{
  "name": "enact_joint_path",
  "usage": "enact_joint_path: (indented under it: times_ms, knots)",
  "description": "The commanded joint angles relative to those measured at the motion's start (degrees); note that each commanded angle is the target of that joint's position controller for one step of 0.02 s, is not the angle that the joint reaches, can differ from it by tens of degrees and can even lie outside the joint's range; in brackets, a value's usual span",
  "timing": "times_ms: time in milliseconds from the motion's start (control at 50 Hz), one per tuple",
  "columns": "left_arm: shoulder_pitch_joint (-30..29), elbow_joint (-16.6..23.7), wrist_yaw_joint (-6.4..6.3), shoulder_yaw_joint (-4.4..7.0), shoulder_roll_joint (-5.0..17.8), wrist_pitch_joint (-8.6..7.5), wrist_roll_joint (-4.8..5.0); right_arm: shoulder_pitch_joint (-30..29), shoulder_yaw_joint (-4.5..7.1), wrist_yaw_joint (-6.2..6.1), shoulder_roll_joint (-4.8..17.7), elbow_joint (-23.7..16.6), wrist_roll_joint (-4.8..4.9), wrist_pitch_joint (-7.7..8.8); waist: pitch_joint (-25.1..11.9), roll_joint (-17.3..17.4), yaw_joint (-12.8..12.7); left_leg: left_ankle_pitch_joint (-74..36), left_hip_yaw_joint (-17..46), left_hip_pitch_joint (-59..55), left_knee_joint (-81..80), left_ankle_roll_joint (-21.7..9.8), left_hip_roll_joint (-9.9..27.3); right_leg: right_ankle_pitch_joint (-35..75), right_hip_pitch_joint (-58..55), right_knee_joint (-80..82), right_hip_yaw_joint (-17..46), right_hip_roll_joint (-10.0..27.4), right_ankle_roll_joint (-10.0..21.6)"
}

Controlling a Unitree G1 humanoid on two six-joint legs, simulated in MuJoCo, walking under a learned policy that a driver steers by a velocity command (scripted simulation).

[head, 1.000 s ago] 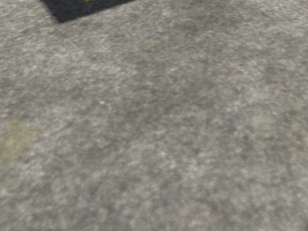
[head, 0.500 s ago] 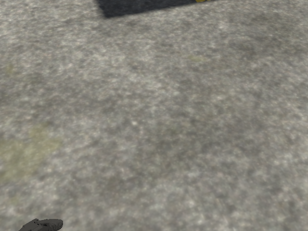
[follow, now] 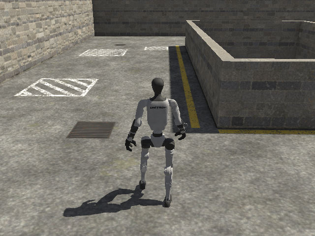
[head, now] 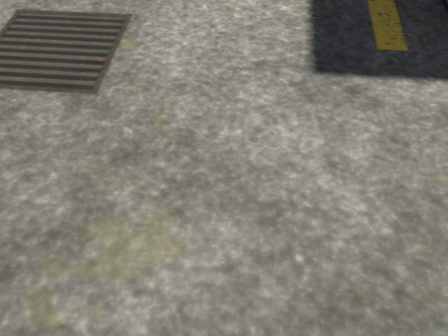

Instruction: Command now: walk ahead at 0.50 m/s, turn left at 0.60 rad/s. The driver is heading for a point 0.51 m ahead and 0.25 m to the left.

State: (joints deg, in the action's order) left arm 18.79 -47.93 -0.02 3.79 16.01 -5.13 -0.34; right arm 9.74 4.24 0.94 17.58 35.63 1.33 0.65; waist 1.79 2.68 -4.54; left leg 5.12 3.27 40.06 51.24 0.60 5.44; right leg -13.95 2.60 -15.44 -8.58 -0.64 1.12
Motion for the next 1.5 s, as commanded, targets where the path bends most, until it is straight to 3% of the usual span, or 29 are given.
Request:
enact_joint_path:
  times_ms: [20, 100, 160, 180, 200, 220, 240, 260, 280, 360, 560, 640, 660, 680, 700, 720, 740, 820, 960, 1040, 1060, 1080, 1100, 1120, 1160, 1240, 1320, 1440, 1500]
  knots:
    - [-3.13, 3.34, -0.43, 2.16, 9.96, -0.43, 0.42, -5.96, -0.35, 1.16, 0.75, -5.21, -0.02, 1.17, 1.77, -5.92, -0.13, -6.17, -2.3, -0.35, -8.04, -0.65, 0.12, 17.16, -0.49, 6.45, 4.3, 14.84, 7.77]
    - [-1.37, 1.83, -0.36, 2.77, 12.01, 0.85, 1.55, -9.4, -0.06, 2.4, 1.61, -7.29, 0.16, 1.14, 3.02, -6.31, 0.02, -1.13, -5.57, -2.58, -14.23, -3.44, -1.7, 27.05, -6.15, 3.06, 0.83, 16.74, 6.31]
    - [-3.2, 2.39, -1.12, 3.45, 14.21, 2.12, 2.39, 1.4, 2.5, 2.25, 6.22, -5.33, -0.77, 0.7, -3.76, -7.98, 7.47, 3.34, -10.09, -18.64, -18.01, -7.39, -8.49, 56.45, -6.48, -16.3, -2.69, 15.01, 3.78]
    - [-3.56, 2.89, -1.34, 2.9, 12.88, 2.0, 2.44, 10.47, 4.21, 1.38, 9.26, -3.05, -0.87, 0.49, -8.44, -6.01, 12.32, -5.0, -8.32, -33.3, -22.57, -9.54, -9.5, 51.08, 1.11, -29.71, -3.78, 12.45, 1.16]
    - [-0.53, 4.62, -0.92, 0.83, 6.11, 1.51, -1.13, 13.35, 4.88, -0.11, 14.08, -2.23, -0.63, -0.05, -13.59, 8.06, 9.44, -25.71, 8.97, -51.2, -19.17, -13.49, 3.21, 1.95, 19.7, -48.95, -2.83, 7.09, -2.04]
    - [3.64, 6.85, -0.11, -0.5, 5.35, 0.22, -0.95, 10.17, 4.73, 0.28, 17.28, -5.75, -1.61, 0.76, -25.99, 14.85, 5.97, -24.28, 39.6, -63.14, -25.25, -27.12, 17.1, -26.17, 34.88, -67.02, 7.77, -2.6, -4.36]
    - [-2.92, 6.63, 0.31, 0.97, 11.28, -0.42, 0.78, 9.74, 3.56, 0.89, 12.25, -6.27, -1.42, 1.04, -26.01, 3.24, 10.39, -25.14, 33.17, -60.3, -27.34, -24.07, 14.59, -21.62, 37.37, -68.26, 14.9, 1.23, -3.71]
    - [-6.98, 8.4, 0.21, 0.71, 10.86, -0.58, 1.71, 7.32, 2.86, 0.97, 10.41, -5.66, -1.08, 1.45, -17.71, 1.74, 9.15, -27.52, 24.48, -52.68, -27.41, -21.7, 12.0, -16.99, 38.97, -64.99, 13.53, 2.86, -3.1]
    - [-7.01, 7.53, -0.54, 0.58, 9.75, -0.33, 0.78, 4.84, 2.62, 0.77, 9.14, -5.24, -0.38, 1.58, -11.95, -3.57, 6.73, -27.49, 19.16, -44.37, -28.09, -18.92, 8.65, -13.32, 38.05, -60.45, 13.0, 5.02, -3.58]
    - [-4.34, 6.81, -1.46, 0.6, 8.58, 2.28, -0.34, -0.06, 2.37, -0.36, 8.76, -5.33, -1.73, 1.14, -8.84, -0.13, 2.05, -32.86, 13.04, -27.24, -31.38, -17.89, 4.82, -8.14, 28.69, -51.3, 12.26, 5.19, -5.63]
    - [-14.61, 10.1, -0.98, -0.11, 6.98, 3.49, 0.18, 0.74, 2.55, -2.75, 9.39, -3.42, -0.81, -2.24, -8.78, 4.6, 4.98, -12.96, 18.1, -25.78, -27.46, -13.26, 1.13, 1.01, 24.12, -26.32, 14.29, -0.33, -6.73]
    - [-10.99, 9.71, -0.47, 0.9, 7.92, 2.19, 0.16, -1.44, 1.93, -2.87, 7.75, -4.0, 0.01, -2.67, -7.69, 6.38, 2.25, -8.38, 22.56, -27.2, -21.22, -9.33, -1.61, 9.27, 14.47, -7.78, 14.06, 0.01, -3.52]
    - [-9.61, 9.93, -0.76, 1.63, 10.92, 2.07, -0.71, 0.85, 1.16, -2.87, 5.14, -4.23, -0.56, -2.6, -9.68, 1.3, 3.38, 3.26, 19.56, -23.06, -14.58, -6.47, -4.77, 17.64, 6.77, -6.12, 20.26, 8.84, -0.26]
    - [-11.81, 10.69, -1.2, 2.45, 15.15, 2.83, -1.98, 6.83, 0.67, -2.89, 3.02, -4.29, -0.92, -2.42, -8.81, -14.51, 7.98, 29.15, 9.27, -11.33, -3.25, -2.38, -14.03, 35.65, -0.1, -6.38, 33.21, 20.92, 8.51]
    - [-8.58, 9.91, -1.0, 2.37, 12.95, 3.09, -2.18, 6.83, 1.86, -2.86, 8.03, -4.3, -1.27, -1.94, -10.15, -18.4, 5.67, 35.5, 6.12, -5.87, 9.74, 0.65, -12.68, 37.33, -0.05, -4.67, 42.48, 26.91, 15.96]
    - [-9.7, 10.73, -1.06, 1.52, 9.91, 3.11, -1.72, 6.37, 3.12, -2.84, 11.47, -3.08, -0.64, -2.21, -9.08, -12.77, 5.24, 31.3, 6.59, -5.17, 16.78, 1.88, -10.13, 33.94, 1.21, -5.52, 36.72, 24.32, 15.38]
    - [-11.71, 11.02, -1.19, 1.09, 7.85, 3.4, -1.21, 5.62, 3.5, -3.02, 11.43, -2.01, -0.21, -2.99, -7.55, -9.71, 5.57, 27.29, 5.62, -4.78, 19.14, 2.93, -9.0, 29.8, 2.68, -6.21, 29.75, 19.99, 12.4]
    - [-13.53, 11.08, -2.11, 0.95, 7.52, 4.83, -0.75, 2.78, 2.22, -2.83, 5.99, -3.15, 0.28, -4.57, -4.6, -11.71, 4.85, 19.35, 0.21, -6.38, 14.99, 5.08, -7.3, 23.01, 5.97, -3.47, 17.45, 13.71, 10.0]
    - [-12.85, 10.2, -1.78, 2.71, 11.14, 5.74, 0.06, -0.56, 1.49, -1.3, 5.0, -5.44, -0.23, -4.37, -7.69, -14.15, 2.6, 17.26, -4.14, -16.28, -4.67, 3.55, -3.93, 22.39, 3.95, -3.49, 12.69, 17.8, 11.43]
    - [-13.39, 9.0, -1.4, 2.83, 11.47, 5.83, 1.83, 3.65, 2.05, -0.35, 4.91, -3.91, -0.53, -4.54, -7.03, -12.54, 5.36, 8.15, -6.84, -26.39, -22.44, -0.94, -5.91, 17.06, 7.16, -8.51, 10.39, 17.34, 7.91]
    - [-10.68, 7.57, -1.17, 2.31, 9.63, 5.76, 2.01, 5.39, 2.46, -0.61, 5.94, -3.13, -0.77, -4.42, -6.9, -9.38, 5.68, 2.7, -5.09, -32.69, -28.15, -2.88, -6.25, 11.98, 11.46, -12.5, 8.04, 15.38, 4.4]
    - [-8.86, 7.64, -0.6, 1.12, 5.76, 5.6, 0.05, 6.5, 3.48, -1.42, 10.46, -3.43, -0.86, -4.23, -7.31, 4.26, 4.24, -11.37, 9.69, -40.86, -31.75, -6.62, 4.36, -3.01, 21.94, -25.39, 1.89, 9.8, -1.46]
    - [-12.91, 11.01, -0.97, 0.58, 5.08, 5.37, -1.16, 5.24, 3.91, -1.6, 14.58, -4.78, -2.37, -3.59, -6.37, 15.58, 5.4, -19.56, 23.83, -38.58, -32.11, -18.01, 16.77, -22.78, 33.36, -36.46, 2.66, 2.66, -4.97]
    - [-15.91, 10.96, -1.51, 1.67, 8.26, 5.45, -0.28, 5.93, 3.05, -1.38, 11.42, -4.41, -3.56, -2.36, -7.86, 9.6, 8.4, -15.89, 22.53, -35.17, -33.06, -20.7, 16.21, -23.77, 32.67, -45.38, 9.02, 3.8, -5.11]
    - [-13.15, 8.52, -1.77, 2.3, 8.35, 6.04, 0.59, 0.43, 1.88, -1.59, 8.28, -3.43, -2.59, -1.05, -5.85, 5.87, 5.13, -8.98, 13.59, -32.98, -32.76, -14.69, 9.39, -16.09, 31.73, -47.75, 10.87, 4.72, -4.63]
    - [-9.38, 6.42, -1.47, 1.88, 6.63, 6.17, 0.32, -1.78, -0.04, -2.33, 3.96, -2.07, -1.97, -0.66, -7.61, 5.29, 3.48, -9.68, 7.73, -32.22, -32.79, -12.74, 5.17, -6.11, 25.93, -43.57, 9.77, 4.16, -6.39]
    - [-14.98, 8.01, -0.35, 1.04, 6.6, 4.91, 1.28, 3.23, 0.97, -2.38, 7.39, 0.84, -1.37, -0.55, -2.03, 7.08, 7.84, 21.33, 15.8, -34.64, -39.85, -13.75, 7.35, -6.64, 28.51, -30.78, 8.67, 3.73, -4.49]
    - [-13.67, 6.88, 0.93, 0.52, 5.97, 1.8, 1.64, 4.02, 1.35, -1.58, 8.76, 3.05, -0.39, 0.88, 0.52, 4.08, 7.51, 23.1, 17.19, -31.95, -40.91, -14.4, 8.35, -7.11, 22.19, -19.3, 7.46, 3.19, -0.41]
    - [-7.7, 4.02, 1.31, 0.48, 5.33, 0.79, 1.46, 2.09, 0.98, -1.09, 7.79, 3.52, 0.2, 0.71, -0.88, 1.94, 3.47, 22.75, 13.67, -24.7, -37.3, -12.51, 5.36, 0.86, 8.47, -10.25, 5.0, 0.94, 1.52]
